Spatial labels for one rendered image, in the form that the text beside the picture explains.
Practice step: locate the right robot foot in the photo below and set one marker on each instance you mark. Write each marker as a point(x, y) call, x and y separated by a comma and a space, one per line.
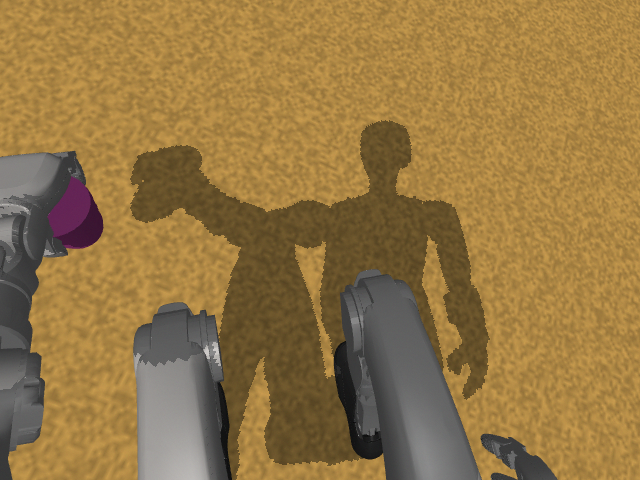
point(368, 447)

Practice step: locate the right robot hand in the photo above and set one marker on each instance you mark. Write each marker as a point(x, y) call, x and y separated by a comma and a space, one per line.
point(515, 456)

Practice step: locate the cup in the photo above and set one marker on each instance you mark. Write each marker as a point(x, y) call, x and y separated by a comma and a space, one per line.
point(76, 220)

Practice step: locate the left robot hand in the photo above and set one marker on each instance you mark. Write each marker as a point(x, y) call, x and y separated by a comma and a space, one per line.
point(40, 179)

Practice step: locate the left robot arm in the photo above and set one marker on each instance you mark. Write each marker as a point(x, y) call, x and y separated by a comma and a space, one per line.
point(23, 234)

